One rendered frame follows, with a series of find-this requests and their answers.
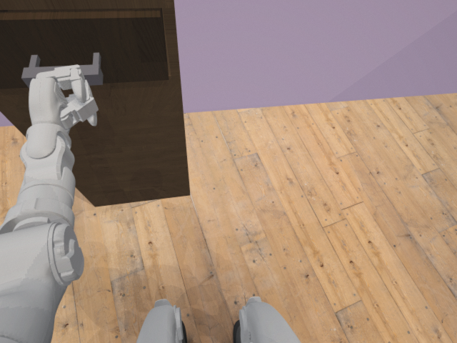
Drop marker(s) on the cabinet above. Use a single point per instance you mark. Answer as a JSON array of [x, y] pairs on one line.
[[137, 150]]

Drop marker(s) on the handle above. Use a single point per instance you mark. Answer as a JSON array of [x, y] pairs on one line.
[[92, 73]]

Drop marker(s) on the robot left thigh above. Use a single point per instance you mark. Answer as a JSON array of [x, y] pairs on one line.
[[163, 324]]

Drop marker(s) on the left robot forearm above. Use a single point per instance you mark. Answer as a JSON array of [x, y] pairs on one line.
[[47, 191]]

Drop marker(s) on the robot thigh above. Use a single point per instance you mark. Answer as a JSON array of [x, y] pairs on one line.
[[163, 324], [261, 323]]

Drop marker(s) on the left robot hand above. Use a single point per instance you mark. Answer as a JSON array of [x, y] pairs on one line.
[[47, 103]]

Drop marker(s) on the drawer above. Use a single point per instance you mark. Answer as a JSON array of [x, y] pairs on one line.
[[131, 42]]

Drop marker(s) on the left robot upper arm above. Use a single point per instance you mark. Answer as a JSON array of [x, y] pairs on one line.
[[36, 266]]

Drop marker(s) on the robot right thigh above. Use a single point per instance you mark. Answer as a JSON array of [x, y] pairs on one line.
[[261, 323]]

